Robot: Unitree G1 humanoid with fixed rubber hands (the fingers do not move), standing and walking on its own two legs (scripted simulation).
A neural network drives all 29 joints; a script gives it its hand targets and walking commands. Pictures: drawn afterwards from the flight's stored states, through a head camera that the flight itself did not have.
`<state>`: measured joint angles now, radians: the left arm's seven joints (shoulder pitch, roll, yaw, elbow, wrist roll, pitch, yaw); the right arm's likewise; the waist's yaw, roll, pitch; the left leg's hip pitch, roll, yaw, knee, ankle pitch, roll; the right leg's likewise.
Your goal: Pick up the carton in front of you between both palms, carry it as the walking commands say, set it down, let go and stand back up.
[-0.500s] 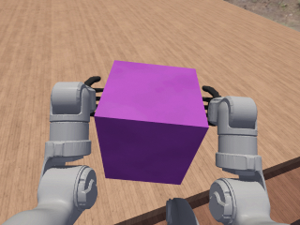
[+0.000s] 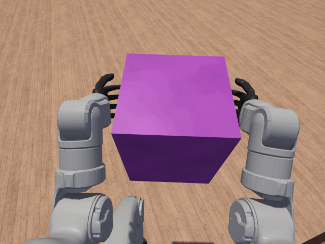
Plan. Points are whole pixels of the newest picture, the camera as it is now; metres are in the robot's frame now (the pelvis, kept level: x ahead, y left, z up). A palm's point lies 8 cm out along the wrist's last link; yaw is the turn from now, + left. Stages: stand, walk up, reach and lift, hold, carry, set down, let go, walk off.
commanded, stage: carry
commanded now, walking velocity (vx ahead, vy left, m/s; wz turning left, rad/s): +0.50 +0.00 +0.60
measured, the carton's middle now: (172, 125) +0.39 +0.01 +0.11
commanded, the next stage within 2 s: none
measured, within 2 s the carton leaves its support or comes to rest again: neither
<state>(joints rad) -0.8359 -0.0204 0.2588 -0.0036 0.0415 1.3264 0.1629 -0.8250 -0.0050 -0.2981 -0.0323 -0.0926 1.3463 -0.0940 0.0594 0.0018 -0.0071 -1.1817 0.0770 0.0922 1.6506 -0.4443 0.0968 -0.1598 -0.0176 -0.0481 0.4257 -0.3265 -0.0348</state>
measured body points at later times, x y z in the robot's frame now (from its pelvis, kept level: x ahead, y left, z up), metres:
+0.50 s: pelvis +0.30 +0.05 +0.10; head +0.32 +0.06 +0.55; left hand +0.66 +0.27 +0.27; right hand +0.72 -0.02 +0.28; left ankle +0.29 +0.10 -0.63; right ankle +0.45 -0.08 -0.58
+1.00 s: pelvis +0.59 +0.08 +0.12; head +0.62 +0.07 +0.57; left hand +0.89 +0.32 +0.20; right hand +0.98 +0.03 +0.20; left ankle +0.65 +0.24 -0.59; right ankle +0.57 -0.02 -0.63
